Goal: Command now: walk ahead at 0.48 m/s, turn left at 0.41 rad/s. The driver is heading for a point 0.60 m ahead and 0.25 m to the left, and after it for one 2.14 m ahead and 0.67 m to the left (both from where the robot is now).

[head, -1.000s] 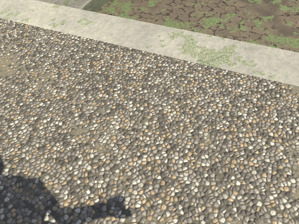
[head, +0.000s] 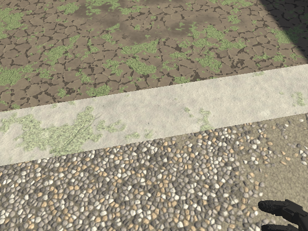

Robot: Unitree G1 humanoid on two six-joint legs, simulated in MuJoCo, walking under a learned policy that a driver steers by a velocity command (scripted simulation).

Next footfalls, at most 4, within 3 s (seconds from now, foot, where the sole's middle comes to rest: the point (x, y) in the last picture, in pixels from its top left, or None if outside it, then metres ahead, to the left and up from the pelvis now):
0.48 right None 0.41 -0.07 -0.74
0.96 left None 0.44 0.24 -0.74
1.40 right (158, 188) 0.63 0.08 -0.74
1.98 left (110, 198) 0.57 0.29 -0.74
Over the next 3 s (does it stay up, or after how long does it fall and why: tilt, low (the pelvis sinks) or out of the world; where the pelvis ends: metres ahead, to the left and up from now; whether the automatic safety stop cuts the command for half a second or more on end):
stays up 0.60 0.18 0.02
